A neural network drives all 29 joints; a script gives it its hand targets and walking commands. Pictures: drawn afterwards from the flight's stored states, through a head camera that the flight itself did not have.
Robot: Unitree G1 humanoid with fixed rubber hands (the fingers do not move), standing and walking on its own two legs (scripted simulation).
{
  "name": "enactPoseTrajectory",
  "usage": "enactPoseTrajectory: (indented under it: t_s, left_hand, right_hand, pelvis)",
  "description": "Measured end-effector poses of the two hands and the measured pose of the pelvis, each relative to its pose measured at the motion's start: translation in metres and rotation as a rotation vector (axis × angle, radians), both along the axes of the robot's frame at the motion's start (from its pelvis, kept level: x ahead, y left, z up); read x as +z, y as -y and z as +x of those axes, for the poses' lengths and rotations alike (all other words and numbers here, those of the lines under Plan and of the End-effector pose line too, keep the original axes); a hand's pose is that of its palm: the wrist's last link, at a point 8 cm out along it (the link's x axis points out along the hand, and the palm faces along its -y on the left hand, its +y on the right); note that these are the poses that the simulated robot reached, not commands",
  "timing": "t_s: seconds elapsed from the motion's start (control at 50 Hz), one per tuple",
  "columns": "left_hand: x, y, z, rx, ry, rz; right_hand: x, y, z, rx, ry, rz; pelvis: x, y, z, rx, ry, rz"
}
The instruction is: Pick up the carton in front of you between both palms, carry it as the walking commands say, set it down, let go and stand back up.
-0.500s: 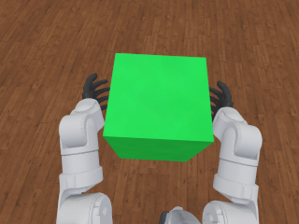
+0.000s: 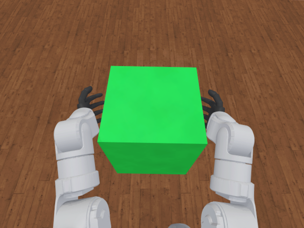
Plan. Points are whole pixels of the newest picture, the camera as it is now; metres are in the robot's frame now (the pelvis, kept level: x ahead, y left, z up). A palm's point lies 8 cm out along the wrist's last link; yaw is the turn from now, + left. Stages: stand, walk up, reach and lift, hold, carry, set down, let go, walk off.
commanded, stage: carry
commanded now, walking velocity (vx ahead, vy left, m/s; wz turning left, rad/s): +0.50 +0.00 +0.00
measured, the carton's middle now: (152, 126) +0.36 -0.03 +0.06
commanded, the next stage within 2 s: none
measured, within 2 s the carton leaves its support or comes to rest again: neither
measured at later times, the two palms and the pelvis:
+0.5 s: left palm (91, 34) +0.64 +0.14 +0.19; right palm (185, 31) +0.67 -0.16 +0.18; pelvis +0.30 -0.04 +0.06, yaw +1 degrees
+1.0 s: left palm out of the picture +0.99 +0.14 +0.26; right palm out of the picture +0.98 -0.17 +0.26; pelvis +0.63 -0.01 +0.11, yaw +0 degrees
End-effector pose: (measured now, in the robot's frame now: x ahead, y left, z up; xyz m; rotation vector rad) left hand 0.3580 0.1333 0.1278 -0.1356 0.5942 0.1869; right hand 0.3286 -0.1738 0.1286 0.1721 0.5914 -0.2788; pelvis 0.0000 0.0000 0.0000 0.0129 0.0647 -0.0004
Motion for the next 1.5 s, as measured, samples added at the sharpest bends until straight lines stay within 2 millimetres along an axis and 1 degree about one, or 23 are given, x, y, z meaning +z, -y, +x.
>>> enactPoseTrajectory:
  t_s: [0.08,0.16,0.22,0.26,0.32,0.4,0.44,0.5,0.58,0.64,0.68,0.72,0.82,0.9,0.96,1.02,1.1,1.18,1.24,1.3,1.38,1.46,1.5]
  left_hand:
    - [0.012,0.000,0.044,0.013,0.015,-0.036]
    - [0.034,-0.005,0.091,0.045,0.084,-0.021]
    - [0.047,-0.009,0.129,0.069,0.108,0.002]
    - [0.052,-0.010,0.155,0.084,0.111,0.015]
    - [0.053,-0.008,0.190,0.104,0.098,0.017]
    - [0.045,-0.009,0.222,0.129,0.000,-0.002]
    - [0.048,-0.011,0.241,0.138,-0.017,-0.002]
    - [0.061,-0.011,0.280,0.134,0.012,-0.007]
    - [0.084,-0.009,0.341,0.098,0.081,-0.007]
    - [0.095,-0.007,0.390,0.062,0.110,-0.003]
    - [0.096,-0.007,0.426,0.039,0.121,0.008]
    - [0.094,-0.007,0.459,0.017,0.107,0.030]
    - [0.093,0.000,0.524,-0.006,0.005,-0.007]
    - [0.107,0.002,0.571,0.007,0.028,-0.036]
    - [0.123,-0.001,0.608,0.030,0.076,-0.023]
    - [0.135,-0.006,0.647,0.058,0.100,0.005]
    - [0.139,-0.011,0.693,0.098,0.091,0.020]
    - [0.132,-0.019,0.724,0.133,-0.006,-0.001]
    - [0.137,-0.024,0.754,0.150,-0.019,-0.003]
    - [0.151,-0.027,0.796,0.143,0.022,-0.007]
    - [0.171,-0.025,0.863,0.100,0.089,-0.011]
    - [0.178,-0.019,0.935,0.030,0.117,0.013]
    - [0.177,-0.015,0.967,0.007,0.084,0.034]
  right_hand:
    - [0.015,0.000,0.044,-0.005,0.018,-0.004]
    - [0.040,-0.004,0.102,0.028,0.087,-0.011]
    - [0.051,-0.006,0.149,0.055,0.109,-0.018]
    - [0.053,-0.006,0.182,0.070,0.110,-0.024]
    - [0.047,-0.005,0.234,0.100,0.095,-0.041]
    - [0.040,-0.009,0.285,0.124,-0.002,-0.010]
    - [0.042,-0.011,0.307,0.123,-0.020,0.023]
    - [0.053,-0.011,0.342,0.107,0.005,0.033]
    - [0.074,-0.008,0.391,0.081,0.073,0.010]
    - [0.088,-0.005,0.430,0.055,0.104,-0.017]
    - [0.094,-0.004,0.457,0.033,0.116,-0.032]
    - [0.095,-0.003,0.478,0.014,0.103,-0.029]
    - [0.093,0.000,0.519,-0.016,0.004,-0.002]
    - [0.110,0.002,0.569,-0.014,0.031,-0.002]
    - [0.127,0.000,0.615,0.010,0.079,-0.005]
    - [0.138,-0.004,0.665,0.048,0.103,-0.005]
    - [0.135,-0.008,0.735,0.096,0.089,-0.032]
    - [0.129,-0.018,0.789,0.127,-0.007,-0.008]
    - [0.133,-0.025,0.824,0.127,-0.022,0.023]
    - [0.145,-0.026,0.861,0.112,0.018,0.018]
    - [0.164,-0.024,0.913,0.084,0.083,-0.008]
    - [0.177,-0.018,0.963,0.031,0.114,-0.037]
    - [0.176,-0.014,0.979,0.011,0.082,-0.016]
  pelvis:
    - [0.015,0.000,0.041,0.001,-0.005,-0.011]
    - [0.022,0.007,0.089,0.007,-0.014,-0.010]
    - [0.024,0.015,0.132,0.013,-0.020,-0.013]
    - [0.022,0.022,0.164,0.017,-0.017,-0.025]
    - [0.017,0.035,0.208,0.029,0.004,-0.055]
    - [0.038,0.042,0.251,0.027,0.003,-0.039]
    - [0.048,0.042,0.271,0.025,-0.002,-0.029]
    - [0.060,0.040,0.304,0.024,-0.010,-0.018]
    - [0.067,0.031,0.356,0.017,-0.019,-0.015]
    - [0.068,0.021,0.402,0.010,-0.021,-0.009]
    - [0.063,0.011,0.434,0.003,-0.010,0.007]
    - [0.063,0.003,0.462,-0.001,0.002,0.023]
    - [0.088,-0.005,0.517,0.003,-0.004,0.000]
    - [0.102,-0.003,0.562,0.003,-0.010,-0.010]
    - [0.107,0.003,0.601,0.006,-0.016,-0.010]
    - [0.108,0.011,0.647,0.008,-0.018,-0.018]
    - [0.104,0.028,0.708,0.022,0.004,-0.055]
    - [0.123,0.035,0.753,0.022,-0.002,-0.039]
    - [0.137,0.034,0.786,0.023,-0.010,-0.026]
    - [0.145,0.030,0.821,0.024,-0.016,-0.019]
    - [0.149,0.019,0.878,0.019,-0.021,-0.014]
    - [0.143,0.000,0.940,0.004,0.000,0.023]
    - [0.150,-0.007,0.965,0.007,0.002,0.018]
